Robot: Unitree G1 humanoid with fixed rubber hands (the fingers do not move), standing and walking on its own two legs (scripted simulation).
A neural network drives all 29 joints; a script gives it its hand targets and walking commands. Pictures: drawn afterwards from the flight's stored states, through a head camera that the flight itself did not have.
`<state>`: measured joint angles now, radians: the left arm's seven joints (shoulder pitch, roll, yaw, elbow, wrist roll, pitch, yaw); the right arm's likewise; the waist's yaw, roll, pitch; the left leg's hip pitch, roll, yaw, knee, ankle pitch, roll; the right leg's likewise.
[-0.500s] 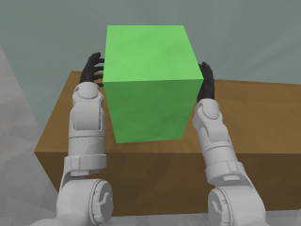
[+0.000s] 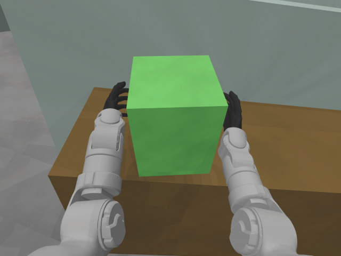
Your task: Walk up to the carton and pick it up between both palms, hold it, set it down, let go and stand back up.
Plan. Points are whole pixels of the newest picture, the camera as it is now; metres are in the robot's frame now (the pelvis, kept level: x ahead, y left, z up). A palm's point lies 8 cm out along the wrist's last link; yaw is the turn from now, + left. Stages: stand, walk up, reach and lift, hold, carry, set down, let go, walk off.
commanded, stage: set down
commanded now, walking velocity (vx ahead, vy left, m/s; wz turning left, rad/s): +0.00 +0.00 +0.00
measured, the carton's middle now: (173, 117) +0.45 -0.01 +0.12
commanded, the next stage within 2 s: none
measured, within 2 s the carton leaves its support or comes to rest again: rests again in 1.62 s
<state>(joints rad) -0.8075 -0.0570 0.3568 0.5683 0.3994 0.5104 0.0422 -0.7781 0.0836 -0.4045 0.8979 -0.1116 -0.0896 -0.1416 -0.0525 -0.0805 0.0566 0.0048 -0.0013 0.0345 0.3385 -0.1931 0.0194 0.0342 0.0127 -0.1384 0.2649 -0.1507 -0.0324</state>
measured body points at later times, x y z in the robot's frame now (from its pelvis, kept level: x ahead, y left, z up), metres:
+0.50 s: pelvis +0.02 +0.00 +0.00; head -0.01 +0.03 +0.45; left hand +0.43 +0.13 +0.14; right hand +0.41 -0.16 +0.15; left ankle +0.01 +0.10 -0.75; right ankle +0.01 -0.09 -0.75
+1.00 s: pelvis +0.02 +0.01 +0.00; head +0.01 +0.04 +0.45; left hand +0.45 +0.13 +0.12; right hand +0.42 -0.16 +0.13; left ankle +0.01 +0.10 -0.75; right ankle +0.01 -0.09 -0.75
